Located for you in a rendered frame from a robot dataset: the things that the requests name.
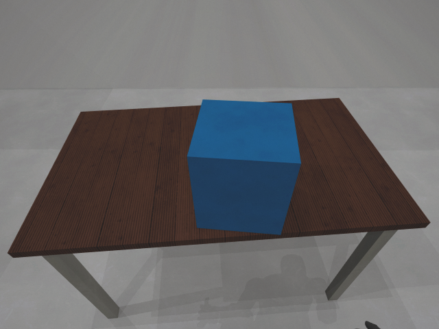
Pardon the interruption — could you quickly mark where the carton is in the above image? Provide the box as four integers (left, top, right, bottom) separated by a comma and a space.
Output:
187, 99, 301, 235

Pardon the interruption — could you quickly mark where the table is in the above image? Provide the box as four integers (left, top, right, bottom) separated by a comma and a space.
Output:
8, 98, 431, 319

